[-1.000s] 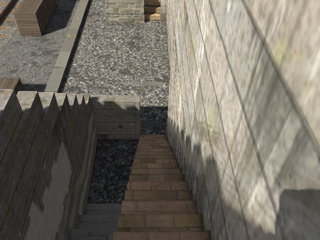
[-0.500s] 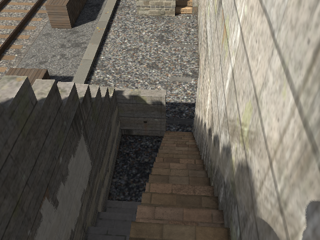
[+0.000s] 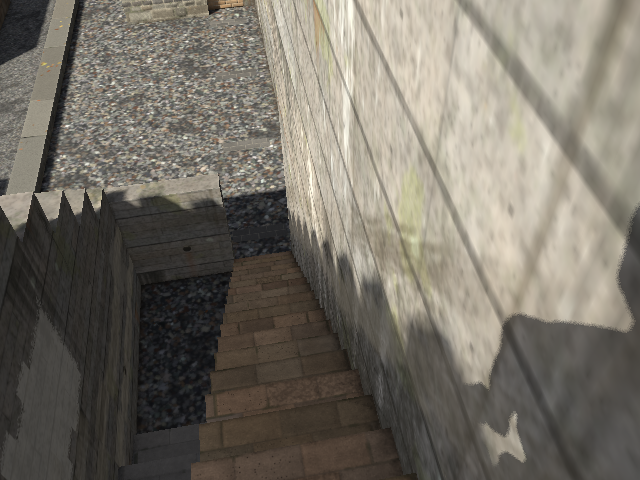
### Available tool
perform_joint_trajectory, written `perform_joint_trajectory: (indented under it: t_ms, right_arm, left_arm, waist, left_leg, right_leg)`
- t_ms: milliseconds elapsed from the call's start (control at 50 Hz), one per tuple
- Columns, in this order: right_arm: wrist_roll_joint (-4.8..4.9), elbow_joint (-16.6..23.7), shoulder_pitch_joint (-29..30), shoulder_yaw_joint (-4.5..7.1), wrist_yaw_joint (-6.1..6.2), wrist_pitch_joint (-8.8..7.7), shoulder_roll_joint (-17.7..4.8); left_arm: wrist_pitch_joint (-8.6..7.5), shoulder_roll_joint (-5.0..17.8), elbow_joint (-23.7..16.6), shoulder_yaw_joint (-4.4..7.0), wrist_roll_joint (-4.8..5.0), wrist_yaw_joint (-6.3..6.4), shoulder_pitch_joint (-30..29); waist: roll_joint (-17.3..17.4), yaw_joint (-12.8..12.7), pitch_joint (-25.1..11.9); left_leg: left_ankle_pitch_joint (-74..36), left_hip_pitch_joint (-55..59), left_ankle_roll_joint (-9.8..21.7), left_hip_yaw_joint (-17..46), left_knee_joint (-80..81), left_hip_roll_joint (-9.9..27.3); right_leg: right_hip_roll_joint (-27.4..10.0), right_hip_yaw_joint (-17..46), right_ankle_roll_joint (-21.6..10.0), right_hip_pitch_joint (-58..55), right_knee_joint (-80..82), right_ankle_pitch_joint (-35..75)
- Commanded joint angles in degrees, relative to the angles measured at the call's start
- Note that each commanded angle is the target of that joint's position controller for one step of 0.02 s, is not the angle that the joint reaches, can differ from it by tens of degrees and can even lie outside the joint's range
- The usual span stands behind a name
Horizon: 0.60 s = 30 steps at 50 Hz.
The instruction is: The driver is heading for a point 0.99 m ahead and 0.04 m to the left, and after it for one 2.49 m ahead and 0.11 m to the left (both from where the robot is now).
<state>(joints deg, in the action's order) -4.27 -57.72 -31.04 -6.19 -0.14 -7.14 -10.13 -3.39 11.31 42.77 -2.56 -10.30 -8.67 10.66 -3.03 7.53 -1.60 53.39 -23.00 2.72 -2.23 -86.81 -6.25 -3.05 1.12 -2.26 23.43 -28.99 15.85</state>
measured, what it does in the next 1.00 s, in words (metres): goes down: left foot 0.21 m lower, then right foot 0.20 m lower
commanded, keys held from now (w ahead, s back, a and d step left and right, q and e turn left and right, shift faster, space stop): w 1.00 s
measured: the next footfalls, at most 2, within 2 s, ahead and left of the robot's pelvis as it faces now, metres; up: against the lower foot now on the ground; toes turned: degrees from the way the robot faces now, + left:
left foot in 0.46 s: +0.34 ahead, +0.09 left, -0.21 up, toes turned +0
right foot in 0.88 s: +0.59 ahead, -0.09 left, -0.41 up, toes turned +0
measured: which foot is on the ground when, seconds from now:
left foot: down 0.00-0.02, up 0.04-0.44, down 0.46-0.88, up 0.90-1.00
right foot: down 0.00-0.46, up 0.48-0.86, down 0.88-1.00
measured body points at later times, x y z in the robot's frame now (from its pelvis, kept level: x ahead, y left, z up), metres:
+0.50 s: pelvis +0.28 +0.01 -0.25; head +0.27 +0.01 +0.20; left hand +0.32 +0.23 -0.38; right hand +0.31 -0.26 -0.38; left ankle +0.30 +0.09 -0.98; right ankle +0.13 -0.12 -0.68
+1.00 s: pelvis +0.55 -0.01 -0.47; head +0.54 -0.02 -0.02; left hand +0.57 +0.22 -0.61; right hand +0.61 -0.26 -0.61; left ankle +0.52 +0.12 -0.98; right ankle +0.55 -0.09 -1.19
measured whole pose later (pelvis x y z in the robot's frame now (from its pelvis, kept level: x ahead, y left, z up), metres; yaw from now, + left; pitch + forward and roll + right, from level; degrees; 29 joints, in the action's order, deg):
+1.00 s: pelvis +0.55 -0.01 -0.47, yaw -1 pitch +1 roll -1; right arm -2.7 -51.9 -17.2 -2.5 -1.7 -4.4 -16.8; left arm -5.0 11.5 50.7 0.2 -5.9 -7.8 23.6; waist 3.3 -1.1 -3.5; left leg 23.1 -47.5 0.7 5.6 -105.5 -2.9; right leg 5.0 -2.3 -5.5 20.5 -38.8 -18.6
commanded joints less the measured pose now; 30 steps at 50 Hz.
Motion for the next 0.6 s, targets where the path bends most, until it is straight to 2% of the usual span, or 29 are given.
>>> perform_joint_trajectory:
  t_ms: [20, 40, 60, 80, 100, 120, 140, 160, 180, 200, 240, 260, 280, 300, 320, 340, 360, 380, 400, 420, 440, 460, 480, 500, 520, 540, 560, 580, 600]
  right_arm:
    - [0.19, -0.5, -8.2, 4.41, -5.32, 1.16, -10.6]
    - [0.71, 2.9, -10.4, 4.33, -5.36, 0.49, -7.0]
    - [1.6, 9.8, 1.2, 3.16, -4.97, -0.01, -7.2]
    - [2.28, 13.7, 11.9, 3.45, -2.73, -0.36, -8.9]
    - [1.83, 13.8, 16.2, 3.21, -0.44, 0.5, -7.6]
    - [1.4, 10.9, 10.0, 1.88, 0.78, 0.11, -5.5]
    - [1.6, 4.8, 1.0, 3.65, 0.2, -0.26, -9.0]
    - [-0.73, 2.6, 2.3, 4.59, -1.08, 0.88, -8.0]
    - [-3.03, 2.9, 4.2, 4.37, -2.67, 0.67, -6.5]
    - [-3.3, 5.3, 10.1, 4.91, -2.63, 0.78, -8.8]
    - [-1.1, 10.3, 20.9, 4.36, -1.14, 1.4, -9.5]
    - [0.23, 8.1, 18.2, 3.93, -0.63, 1.2, -9.7]
    - [0.39, 7.4, 17.6, 3.67, -0.73, 1.75, -8.3]
    - [-0.31, 7.6, 15.6, 3.66, -1.43, 1.77, -8.4]
    - [-1.05, 7.3, 12.8, 4.47, -1.65, 1.88, -10.1]
    - [-1.6, 7.7, 13.4, 5.05, -1.44, 1.64, -12.0]
    - [-1.36, 7.8, 13.6, 5.16, -1.7, 0.91, -12.1]
    - [-0.7, 8.1, 14.8, 5.0, -1.54, 0.95, -11.1]
    - [-0.03, 8.3, 13.1, 5.45, -0.54, 1.46, -11.6]
    - [1.83, 3.9, 4.4, 6.74, -0.52, 0.72, -14.5]
    - [2.41, -0.2, -8.9, 7.25, -0.74, -0.04, -14.4]
    - [2.39, -6.1, -23.9, 10.28, -0.28, -0.11, -18.1]
    - [-0.04, -4.9, -23.0, 10.16, -0.9, 0.5, -20.8]
    - [0.3, -0.9, -18.1, 11.44, -2.28, 0.42, -26.0]
    - [-2.34, -2.9, -14.3, 12.24, -2.01, 1.31, -23.3]
    - [-1.77, -4.2, -10.5, 11.13, -1.83, 1.71, -18.5]
    - [-1.22, -2.6, -3.0, 7.84, -1.02, 0.98, -7.7]
    - [0.01, -2.5, 3.2, 5.11, 0.01, 0.9, -1.8]
    - [1.06, 0.2, 8.8, 3.48, 0.84, 0.16, 1.3]
  left_arm:
    - [-1.72, 12.6, 5.6, 5.73, 1.72, 1.8, 28.9]
    - [-1.37, 16.0, 3.7, 6.68, 2.72, 1.59, 26.2]
    - [-1.77, 14.6, 2.5, 6.79, 4.55, 0.9, 23.9]
    - [-2.56, 11.7, 3.3, 5.75, 4.99, 0.65, 20.4]
    - [-3.77, 3.6, 3.7, 3.46, 5.3, 0.46, 15.4]
    - [-4.5, -2.9, 3.4, 1.2, 4.71, 0.77, 10.4]
    - [-4.69, -3.8, 1.0, 0.58, 6.73, 2.0, 5.7]
    - [-4.65, 2.8, 1.8, 2.69, 7.39, 2.22, 7.1]
    - [-4.49, 5.5, 2.5, 3.28, 5.57, 3.02, 8.7]
    - [-4.66, 2.7, 4.5, 2.51, 5.03, 3.78, 11.9]
    - [-4.89, 0.9, 6.2, 1.85, 5.04, 5.21, 19.4]
    - [-4.16, -0.1, 5.1, 1.37, 7.51, 5.86, 19.2]
    - [-3.2, 0.9, 5.5, 1.22, 7.12, 5.1, 20.1]
    - [-2.71, 3.2, 4.8, 1.55, 5.1, 3.89, 16.7]
    - [-2.83, 3.8, 4.1, 1.55, 4.91, 3.15, 13.8]
    - [-3.12, 2.4, 3.7, 1.19, 5.45, 2.97, 13.5]
    - [-3.67, 2.5, 1.6, 1.7, 6.73, 3.98, 12.6]
    - [-3.75, 3.9, 2.5, 1.95, 6.03, 4.28, 12.8]
    - [-3.36, 5.4, 1.7, 2.74, 4.89, 4.17, 8.7]
    - [-3.83, 7.6, 0.7, 3.84, 3.33, 3.31, 5.5]
    - [-3.58, 10.7, -1.6, 5.25, 3.72, 2.36, -1.1]
    - [-2.63, 13.5, -0.6, 7.01, 5.19, 0.89, 0.7]
    - [-2.43, 3.7, 1.7, 4.62, 4.23, -1.5, 10.9]
    - [-2.91, -1.1, -3.2, 3.8, 5.74, -1.69, 11.7]
    - [-2.09, -1.1, -5.6, 3.57, 6.25, -1.22, 10.3]
    - [-0.55, -1.5, -5.7, 3.58, 6.35, -0.82, 9.4]
    - [0.35, -4.8, -2.6, 1.92, 4.3, -0.05, 13.4]
    - [0.36, -4.6, -0.7, 1.97, 4.56, -0.37, 15.9]
    - [0.41, -4.6, 0.4, 1.46, 4.53, -1.13, 15.5]
  waist:
    - [-10.2, -10.1, -8.5]
    - [-9.3, -6.7, -11.2]
    - [-3.7, -10.9, -11.6]
    - [1.2, -12.0, -4.8]
    - [10.5, -8.2, 0.2]
    - [9.4, -3.3, 3.8]
    - [9.9, -0.7, 8.3]
    - [2.7, -1.4, 6.2]
    - [-0.5, -1.8, 4.5]
    - [0.7, -5.0, 4.8]
    - [1.9, -11.4, 1.1]
    - [5.7, -11.5, 0.3]
    - [5.3, -10.1, 2.1]
    - [3.2, -7.4, 3.2]
    - [0.8, -4.9, 3.9]
    - [3.1, -5.2, 5.2]
    - [4.1, -6.8, 5.5]
    - [2.1, -7.4, 5.8]
    - [-0.2, -6.5, 5.6]
    - [4.7, -5.0, 2.7]
    - [5.4, 1.1, 5.9]
    - [20.8, 8.1, 6.0]
    - [20.7, -0.2, -5.0]
    - [14.4, -5.6, -8.4]
    - [7.3, -3.2, -1.9]
    - [5.5, -4.7, 1.6]
    - [0.0, -8.4, 4.9]
    - [-0.8, -13.4, 8.9]
    - [0.1, -14.8, 10.1]
  left_leg:
    - [-17.6, -23.1, 2.6, 10.8, -30.6, 3.9]
    - [-13.9, -45.2, -0.6, 7.5, -43.6, 0.3]
    - [-13.0, -55.3, -2.8, 5.8, -38.2, 2.2]
    - [-16.0, -63.3, -4.6, 8.6, -36.2, 6.3]
    - [-31.1, -60.6, -3.3, 10.2, -18.1, 11.0]
    - [-42.3, -49.1, -4.8, 14.7, 0.1, 16.1]
    - [-55.4, -31.1, -4.8, 10.6, 14.3, 15.6]
    - [-56.2, -17.4, -4.5, 4.4, 13.6, 12.2]
    - [-60.2, -8.9, -3.6, 3.0, 5.5, 10.7]
    - [-67.1, -22.6, -3.7, 9.2, 13.7, 12.8]
    - [-64.1, -39.8, -5.0, 12.9, 27.9, 12.9]
    - [-78.3, -36.7, -6.5, 13.2, 41.4, 13.8]
    - [-77.8, -25.6, -6.2, 8.7, 43.2, 12.9]
    - [-81.1, -15.0, -5.7, 7.4, 34.2, 11.6]
    - [-78.3, -11.7, -5.6, 6.9, 26.4, 10.9]
    - [-72.2, -13.5, -5.8, 7.0, 27.0, 11.0]
    - [-65.7, -11.1, -5.2, 4.0, 35.3, 10.5]
    - [-60.1, -7.5, -5.4, 1.7, 36.6, 9.7]
    - [-55.4, -0.9, -5.1, 2.8, 39.8, 9.2]
    - [-52.5, 14.5, -5.1, -0.2, 39.7, 6.3]
    - [-54.5, 21.8, -4.8, 2.9, 56.5, 7.3]
    - [-64.3, 27.6, -0.5, -1.7, 76.7, 7.4]
    - [-97.5, 50.8, 11.0, 11.1, 53.8, 17.9]
    - [-134.8, 58.8, 23.4, 24.6, 41.2, 26.0]
    - [-109.0, 50.9, 21.8, 30.7, 44.0, 29.7]
    - [-83.6, 38.4, 20.4, 32.1, 47.5, 29.5]
    - [-74.0, 25.8, 12.5, 23.2, 48.0, 22.8]
    - [-62.4, 1.9, 10.1, 19.6, 52.3, 19.8]
    - [-57.8, -19.7, 9.1, 13.5, 55.5, 15.3]
  right_leg:
    - [-5.5, 5.0, -11.5, -44.2, -1.7, 17.5]
    - [-11.4, 15.0, -18.5, -55.5, -18.4, 36.4]
    - [-18.7, 27.4, -25.0, -53.9, -7.8, 15.7]
    - [-21.7, 33.7, -25.1, -45.5, -3.6, -2.7]
    - [-15.4, 25.6, -18.9, -30.0, -0.8, -19.6]
    - [-16.3, 23.8, -18.3, -11.0, -1.7, -9.4]
    - [-9.9, 13.7, -17.8, 11.7, -4.1, -11.3]
    - [-3.5, 6.1, -15.6, 19.5, -4.5, -13.2]
    - [-1.5, 8.1, -15.1, 25.8, -5.2, -18.5]
    - [-1.2, 11.4, -13.0, 15.8, -9.2, -22.8]
    - [-6.4, 18.9, -13.6, -8.1, -15.2, -18.3]
    - [-3.9, 15.0, -10.8, -8.6, -21.2, -26.0]
    - [-2.1, 13.0, -10.1, 1.0, -20.1, -31.5]
    - [-1.2, 13.2, -10.7, 12.8, -20.0, -32.5]
    - [-1.3, 13.7, -11.1, 16.9, -20.5, -28.6]
    - [-1.3, 13.4, -10.4, 14.9, -23.3, -27.3]
    - [0.6, 10.6, -9.2, 11.3, -27.8, -27.2]
    - [0.4, 12.2, -8.8, 9.5, -29.0, -23.8]
    - [-0.6, 13.5, -7.9, 10.1, -30.3, -21.5]
    - [0.3, 9.5, -7.4, 11.3, -40.7, -8.9]
    - [1.5, 10.6, -6.8, 14.0, -55.6, -11.5]
    - [10.1, 6.7, -5.4, 10.4, -84.6, -27.0]
    - [16.8, 6.9, -1.6, 31.7, -101.8, -61.8]
    - [17.4, 5.8, 1.4, 50.6, -108.9, -64.5]
    - [12.7, 12.3, -0.5, 62.3, -103.2, -54.1]
    - [7.5, 12.4, -1.2, 65.0, -99.1, -45.8]
    - [4.0, 12.6, -2.0, 62.3, -85.6, -30.6]
    - [-1.3, 8.9, -3.3, 47.9, -74.1, -22.5]
    - [-2.8, 4.6, -3.7, 30.9, -58.0, -7.4]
